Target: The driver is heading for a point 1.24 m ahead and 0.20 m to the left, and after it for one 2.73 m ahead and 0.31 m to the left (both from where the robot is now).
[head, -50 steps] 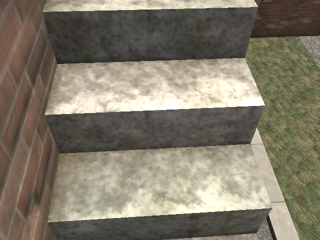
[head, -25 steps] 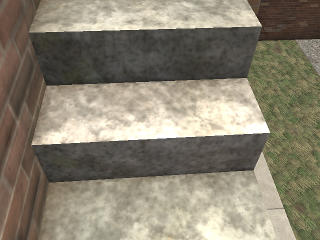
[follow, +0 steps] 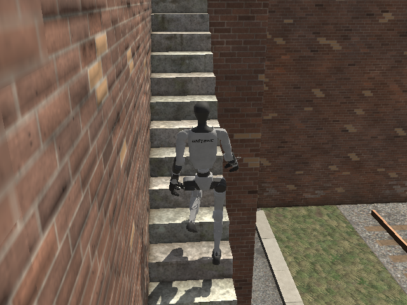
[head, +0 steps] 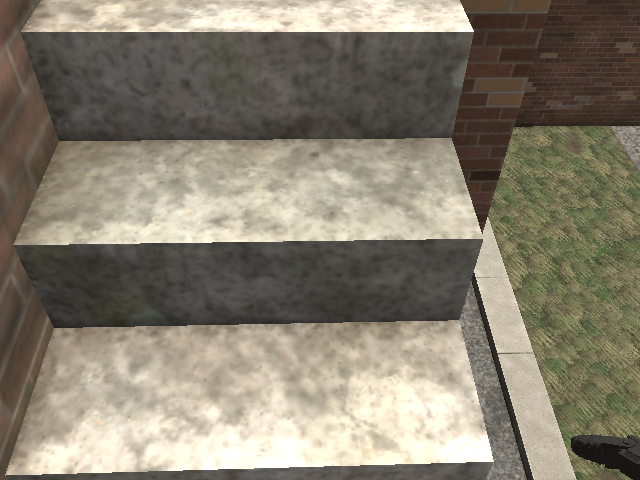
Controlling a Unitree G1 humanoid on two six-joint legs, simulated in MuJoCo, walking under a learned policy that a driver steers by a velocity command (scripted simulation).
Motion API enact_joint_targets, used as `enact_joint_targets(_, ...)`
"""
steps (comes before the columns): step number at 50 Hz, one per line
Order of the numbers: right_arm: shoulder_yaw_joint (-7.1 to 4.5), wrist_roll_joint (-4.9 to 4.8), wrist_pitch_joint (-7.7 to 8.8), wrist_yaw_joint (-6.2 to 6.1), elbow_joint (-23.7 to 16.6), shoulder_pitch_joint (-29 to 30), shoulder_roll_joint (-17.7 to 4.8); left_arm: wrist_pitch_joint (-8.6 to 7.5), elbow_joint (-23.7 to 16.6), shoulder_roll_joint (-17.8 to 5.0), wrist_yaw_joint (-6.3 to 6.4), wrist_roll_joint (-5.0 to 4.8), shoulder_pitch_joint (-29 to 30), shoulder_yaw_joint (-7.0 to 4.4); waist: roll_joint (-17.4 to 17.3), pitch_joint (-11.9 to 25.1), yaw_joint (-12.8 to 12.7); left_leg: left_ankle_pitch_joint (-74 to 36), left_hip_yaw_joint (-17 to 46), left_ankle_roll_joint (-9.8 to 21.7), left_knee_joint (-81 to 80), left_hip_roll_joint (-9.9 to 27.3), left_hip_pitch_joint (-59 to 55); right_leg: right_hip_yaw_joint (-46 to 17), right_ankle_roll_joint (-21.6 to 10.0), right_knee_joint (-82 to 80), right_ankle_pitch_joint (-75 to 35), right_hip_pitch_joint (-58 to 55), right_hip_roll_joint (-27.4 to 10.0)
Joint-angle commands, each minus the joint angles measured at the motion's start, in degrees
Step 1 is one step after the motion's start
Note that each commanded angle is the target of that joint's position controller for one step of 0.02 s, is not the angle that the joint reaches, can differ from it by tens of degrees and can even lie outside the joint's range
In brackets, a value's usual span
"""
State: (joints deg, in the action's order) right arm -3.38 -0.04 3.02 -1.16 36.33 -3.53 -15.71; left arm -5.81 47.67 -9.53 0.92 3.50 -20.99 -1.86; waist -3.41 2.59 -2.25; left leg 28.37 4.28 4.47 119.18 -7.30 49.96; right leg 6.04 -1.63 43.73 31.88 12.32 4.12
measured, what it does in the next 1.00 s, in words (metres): climbs: left foot 0.20 m higher, then right foot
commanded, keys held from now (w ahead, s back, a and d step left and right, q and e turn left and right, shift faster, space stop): w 0.66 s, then w+q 0.34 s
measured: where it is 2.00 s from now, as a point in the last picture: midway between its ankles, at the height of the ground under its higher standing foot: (238, 22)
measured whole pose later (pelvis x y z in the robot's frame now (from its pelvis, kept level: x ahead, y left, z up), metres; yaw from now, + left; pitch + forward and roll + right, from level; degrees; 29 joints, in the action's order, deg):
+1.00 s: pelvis +0.54 +0.09 +0.31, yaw +1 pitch +8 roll +5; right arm 0.0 1.1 3.2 -1.7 29.9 13.0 -12.9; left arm -8.8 63.7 -17.2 -1.7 0.0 -26.7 -4.6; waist 7.3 -3.6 2.0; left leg 51.5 -7.9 7.4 123.5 -9.2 66.9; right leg 8.1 0.4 11.7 -25.7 -5.5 -12.4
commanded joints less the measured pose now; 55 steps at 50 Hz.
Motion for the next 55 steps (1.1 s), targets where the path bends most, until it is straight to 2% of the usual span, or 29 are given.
enact_joint_targets(1, 0.74, -1.08, -1.32, -1.17, -7.54, 2.22, 2.05, -3.00, 0.83, -5.76, 0.39, 1.47, -0.75, -1.38, 0.56, -6.32, 3.86, 8.16, 6.55, 0.53, 19.09, -4.23, 20.33, -18.59, -6.33, -22.76, -57.09, -8.12, -19.63)
enact_joint_targets(6, 3.37, -1.21, -3.06, -2.75, -19.52, 17.23, 4.58, -3.70, 4.81, -6.56, -0.28, -0.68, -6.60, -0.81, -0.60, -9.92, 4.34, 16.74, -3.67, 1.22, 9.93, -2.08, 22.43, -6.85, -4.84, -39.43, -69.48, -5.20, -19.27)
enact_joint_targets(9, 2.73, -0.78, -5.04, 0.69, -13.29, -0.07, -0.16, -3.20, 2.04, -17.21, 0.65, -5.16, -0.05, -1.58, 6.61, 2.70, 11.73, -6.60, -13.42, 3.68, -33.95, -0.61, -32.15, -0.27, -3.87, -40.02, -107.45, 8.76, -17.28)
enact_joint_targets(11, -0.27, 1.00, -5.49, 1.04, -4.41, -18.16, -5.58, -2.11, -1.31, -23.99, -1.61, -4.96, 6.59, -4.37, 16.81, 15.50, 18.08, -6.29, -5.30, 2.23, -50.17, -1.87, -41.17, -3.66, -2.67, -14.83, -120.40, -9.85, -17.91)
enact_joint_targets(12, -1.29, 1.81, -5.11, 1.29, -0.91, -14.81, -6.65, -1.74, -1.21, -23.08, -2.88, -5.21, 4.99, -4.74, 13.09, 13.24, 17.78, -4.78, 2.89, 6.32, -65.04, -1.30, -37.23, -4.65, -2.52, 9.04, -105.04, -12.54, -12.32)
enact_joint_targets(13, -1.88, 1.81, -4.78, 0.57, 5.75, -12.98, -10.32, -1.36, -2.91, -11.84, -5.14, -4.01, -2.25, -2.79, -12.52, 8.61, 6.17, -29.19, 25.74, 11.15, -73.33, 8.43, -42.27, -6.40, 0.98, 33.92, -30.23, 7.34, 4.27)
enact_joint_targets(15, -2.21, -0.29, -3.78, -1.61, 7.41, -6.35, -6.14, -0.38, -8.22, -3.54, -6.64, 1.59, 2.85, -0.37, 0.60, 0.36, 0.46, 16.80, 39.35, 16.03, -86.72, 10.61, -22.14, -13.07, 0.03, 58.65, -24.65, 23.75, 4.07)
enact_joint_targets(20, -0.72, -0.23, 1.65, -0.52, 15.60, -7.92, 1.01, 0.33, -9.92, -1.19, -2.13, 1.53, 4.70, 1.60, 3.37, -8.57, -3.49, 1.14, 29.60, 11.04, -92.56, 12.33, -18.24, -13.12, 1.29, 68.33, -26.23, 40.65, -0.33)
enact_joint_targets(25, -0.26, 0.82, 2.65, -1.90, 15.03, -15.24, -0.18, 1.18, -12.60, -2.09, -1.69, 0.24, 12.65, 1.46, 2.99, -9.17, 0.29, -23.64, 21.39, 11.19, -98.86, 15.49, -32.12, -8.41, 0.84, 75.86, -15.16, 56.23, -3.58)
enact_joint_targets(28, -1.12, -0.15, 2.58, -2.39, 18.45, -27.08, -1.68, 2.16, -18.10, -0.52, -2.87, 2.88, 26.56, 2.79, 6.45, -9.94, 7.18, -37.82, 19.24, 8.67, -102.03, 14.22, -56.05, -3.29, -1.20, 68.53, -7.09, 72.57, -4.30)
enact_joint_targets(32, -2.00, 5.36, 1.59, -5.63, 25.72, -45.76, -0.56, 1.74, -25.61, 0.95, -4.82, 0.18, 44.71, 4.82, -0.37, 0.06, 15.81, -98.28, 12.89, 7.50, -93.92, 16.21, -93.81, 3.82, -0.11, 40.28, 12.68, 77.27, -0.36)
enact_joint_targets(34, -2.38, 6.20, 1.29, -4.68, 19.59, -26.52, -2.56, 0.28, -23.60, 0.23, -5.92, -5.09, 33.45, 5.14, -4.62, 12.73, 3.23, -140.21, 3.30, -0.19, -79.76, 10.19, -79.00, 4.22, -1.16, 3.08, -3.70, 33.01, 2.07)
enact_joint_targets(35, 8.47, 8.05, -0.19, 6.74, 25.20, -27.00, 3.77, 4.74, -18.90, 1.04, -2.20, -0.45, 8.47, 9.43, -27.68, 31.42, -15.72, -140.20, 26.99, 8.03, -60.21, 13.98, -42.77, -21.04, -10.66, -33.24, -11.51, 2.57, -10.86)
enact_joint_targets(36, 4.11, 8.31, -1.16, 10.11, 16.23, -10.88, -8.84, 7.82, -0.66, -4.85, -2.32, -0.88, -22.73, 6.20, 2.52, 4.85, -26.34, -127.64, 12.84, 6.61, -57.30, 6.61, -28.13, -7.41, -4.19, -52.06, -62.58, -26.44, -0.85)
enact_joint_targets(37, -3.93, -0.72, 3.89, 1.40, 10.85, -5.43, -11.96, 6.77, 0.49, -13.51, -1.64, -3.96, -6.91, 0.19, 30.08, 4.75, -12.49, -1.14, -0.45, -6.48, -22.40, -11.10, -26.81, -0.19, -4.74, -61.51, -79.64, -23.85, -7.00)
enact_joint_targets(38, -2.95, -3.78, 4.40, -2.74, 8.41, -17.02, -7.19, 5.14, 0.19, -15.41, -2.16, -2.25, 4.65, 0.44, 24.53, -1.79, 1.23, 24.34, 0.12, -6.19, 6.02, -10.27, 2.34, -4.67, -3.77, -48.70, -106.15, -34.90, -18.05)
enact_joint_targets(39, -1.84, -8.04, 4.64, -4.00, 3.66, -15.36, -3.94, 3.52, 1.66, -17.92, -0.69, -0.23, -1.42, -1.53, 23.50, 11.42, 0.78, 34.83, 2.61, -8.15, 24.44, -5.62, 24.91, -9.19, -7.62, -22.17, -142.72, -61.81, -28.33)
enact_joint_targets(40, -0.66, -9.41, 4.28, -5.09, -3.07, -7.30, -1.73, 2.54, 4.72, -14.08, -0.63, 1.64, -5.41, -1.41, 17.05, 19.23, 0.54, 45.46, 3.04, -6.18, 40.10, -1.87, 54.09, -13.28, -11.54, -11.34, -139.77, -84.50, -36.11)
enact_joint_targets(41, 1.20, -7.31, 4.88, -5.11, -6.21, -1.83, 2.47, 1.50, 6.73, -10.87, -0.98, 1.45, -7.58, -1.59, 9.50, 19.35, 1.22, 46.81, 5.66, -1.58, 45.13, -0.32, 66.30, -12.77, -8.83, -10.61, -125.85, -86.25, -35.35)
enact_joint_targets(42, 3.19, -5.29, 6.31, -2.97, -8.89, 13.70, 3.52, 1.06, 9.87, -9.31, -0.08, 1.93, -25.28, -1.88, 6.08, 19.48, -9.00, 44.86, -2.69, 0.32, 39.24, -3.18, 77.06, -11.88, -7.29, -6.79, -140.56, -100.22, -30.68)
enact_joint_targets(44, 4.30, -5.37, 5.26, -0.78, -10.64, 23.47, 5.68, -1.92, 14.40, -11.30, 0.45, 5.81, -28.77, -3.28, 5.63, 15.52, -10.62, 41.99, -5.39, 1.41, 38.02, -0.86, 78.84, -10.77, -6.79, -7.43, -138.80, -91.33, -31.32)
enact_joint_targets(47, 7.07, 1.43, 0.16, 0.12, -12.09, 12.94, 9.03, -6.08, 6.60, -11.47, -2.24, 0.15, 5.95, -3.18, 5.21, 8.42, 11.05, 19.42, -10.99, 2.09, 3.02, 3.18, 15.64, 8.02, 1.05, -33.67, -100.71, -17.00, -19.63)
enact_joint_targets(48, 5.99, 3.56, -0.14, 0.64, -9.90, 5.00, 4.74, -7.20, 3.38, -11.95, -2.69, -2.77, 16.33, -3.16, 3.90, 9.54, 16.24, 2.53, -14.63, 2.32, -16.12, -0.52, -17.56, 11.10, 0.98, -37.47, -114.06, 6.72, -15.00)
enact_joint_targets(49, 4.18, 2.59, -1.66, 0.67, -7.59, -7.32, -0.70, -8.54, -0.32, -20.44, -2.59, -7.70, 24.84, -4.46, 9.55, 16.23, 23.04, -19.46, -6.78, 0.51, -33.18, -1.01, -48.76, 4.75, -1.46, -31.76, -125.97, 19.70, -16.37)
enact_joint_targets(50, 1.77, 4.01, -2.00, -1.42, -2.81, -14.86, -4.87, -8.27, -0.10, -20.56, -4.03, -10.24, 14.85, -5.64, 2.52, 21.06, 22.59, -20.38, -1.07, 2.31, -56.48, -2.35, -54.06, -1.81, 3.12, -11.35, -132.47, 7.31, -12.62)
enact_joint_targets(51, 10.34, 0.21, -10.14, 5.29, -4.55, -40.00, 3.87, 0.06, 2.19, -13.88, -10.65, 6.57, 4.18, -0.45, -27.75, 13.28, 30.02, -110.80, 31.85, 24.73, -62.14, 24.94, -77.60, -16.85, -3.81, 39.75, -21.48, 50.74, -5.73)
enact_joint_targets(52, 7.71, 4.29, -12.09, 6.82, 6.31, -55.97, 3.05, 2.82, 0.12, -18.68, -10.44, 7.51, 15.04, -1.31, -15.91, 22.89, 36.75, -125.61, 44.83, 31.85, -51.63, 22.55, -63.02, -27.35, -1.93, 62.64, -12.16, 58.60, 3.43)
enact_joint_targets(54, 4.75, 0.80, -9.04, 7.32, 14.84, -48.14, -5.42, 4.38, -10.58, -12.83, -6.21, 5.42, 16.54, -0.01, -7.92, 10.11, 17.10, -60.13, 34.32, 14.83, -44.78, 12.79, -48.18, -28.97, -3.40, 53.97, -13.59, 69.40, -3.60)
enact_joint_targets(55, 6.51, 0.30, -6.85, 5.25, 14.78, -42.08, -0.97, 3.65, -16.94, -13.12, -4.73, 7.29, 24.97, 1.05, -3.48, 6.10, 15.75, -40.10, 27.79, 12.84, -44.34, 7.17, -48.07, -26.56, -3.58, 43.25, -3.67, 70.43, -2.56)
Keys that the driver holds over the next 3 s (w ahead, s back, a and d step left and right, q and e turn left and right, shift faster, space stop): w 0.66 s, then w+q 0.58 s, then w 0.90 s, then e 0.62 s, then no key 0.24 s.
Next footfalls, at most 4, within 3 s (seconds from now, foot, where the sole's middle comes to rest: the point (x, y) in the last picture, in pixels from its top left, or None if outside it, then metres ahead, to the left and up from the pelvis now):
0.24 left None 0.26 0.11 -0.54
0.52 right None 0.30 -0.08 -0.51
0.98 left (227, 281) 0.55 0.18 -0.13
1.26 right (404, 437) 0.42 -0.06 -0.28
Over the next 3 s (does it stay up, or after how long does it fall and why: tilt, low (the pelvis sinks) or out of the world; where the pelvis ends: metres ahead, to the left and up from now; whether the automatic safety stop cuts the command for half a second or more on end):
stays up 1.13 0.23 0.97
